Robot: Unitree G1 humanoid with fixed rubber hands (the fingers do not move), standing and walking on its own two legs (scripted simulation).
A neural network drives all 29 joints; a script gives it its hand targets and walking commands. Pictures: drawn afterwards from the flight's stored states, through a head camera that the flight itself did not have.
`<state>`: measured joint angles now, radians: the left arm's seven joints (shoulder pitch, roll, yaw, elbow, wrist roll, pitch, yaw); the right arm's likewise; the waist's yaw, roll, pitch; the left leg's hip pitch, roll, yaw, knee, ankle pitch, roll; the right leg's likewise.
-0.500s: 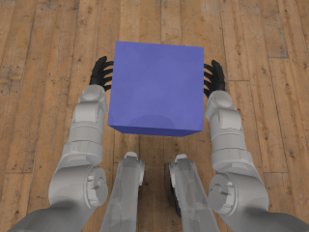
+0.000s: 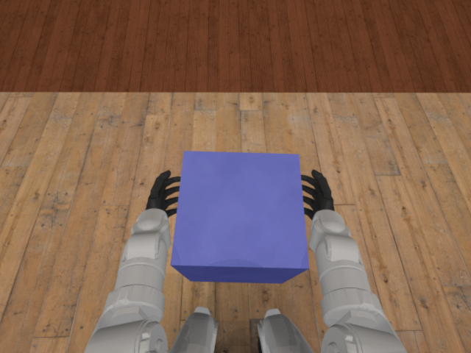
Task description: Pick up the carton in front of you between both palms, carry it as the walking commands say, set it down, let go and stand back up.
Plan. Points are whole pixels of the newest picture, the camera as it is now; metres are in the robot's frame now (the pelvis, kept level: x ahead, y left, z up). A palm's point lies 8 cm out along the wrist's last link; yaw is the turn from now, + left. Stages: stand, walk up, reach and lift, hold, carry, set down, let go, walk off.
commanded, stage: reach and lift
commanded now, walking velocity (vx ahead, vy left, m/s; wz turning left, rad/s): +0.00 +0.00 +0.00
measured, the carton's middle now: (238, 225) +0.35 +0.01 -0.11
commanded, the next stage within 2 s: hold in 1.42 s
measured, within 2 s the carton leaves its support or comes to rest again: neither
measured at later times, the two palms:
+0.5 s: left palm (140, 200) +0.31 +0.15 +0.10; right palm (359, 197) +0.32 -0.15 +0.10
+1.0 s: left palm (137, 196) +0.31 +0.15 +0.11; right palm (361, 193) +0.32 -0.15 +0.11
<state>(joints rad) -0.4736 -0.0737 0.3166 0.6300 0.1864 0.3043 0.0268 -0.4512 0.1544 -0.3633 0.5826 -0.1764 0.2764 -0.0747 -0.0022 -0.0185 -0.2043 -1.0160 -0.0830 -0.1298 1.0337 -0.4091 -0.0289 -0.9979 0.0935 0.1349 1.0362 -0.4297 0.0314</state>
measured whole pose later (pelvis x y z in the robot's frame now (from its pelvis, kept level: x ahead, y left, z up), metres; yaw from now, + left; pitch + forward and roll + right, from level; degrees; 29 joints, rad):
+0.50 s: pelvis +0.03 +0.00 +0.08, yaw +0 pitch -1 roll +0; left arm -0.24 -0.15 0.24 0.39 0.24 0.58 0.03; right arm -0.26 0.15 -0.26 0.40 -0.24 0.56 -0.02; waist 0.00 0.00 -0.08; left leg -0.21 -0.05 -0.14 0.46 -0.23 -0.01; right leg -0.20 0.05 0.15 0.46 -0.25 0.01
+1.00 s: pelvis +0.02 +0.00 +0.08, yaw +0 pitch -4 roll +0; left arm -0.30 -0.16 0.28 0.36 0.30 0.65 0.00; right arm -0.32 0.17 -0.30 0.37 -0.30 0.62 0.01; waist 0.00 -0.01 0.00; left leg -0.15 -0.05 -0.14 0.43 -0.20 -0.01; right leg -0.14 0.04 0.15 0.43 -0.22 0.01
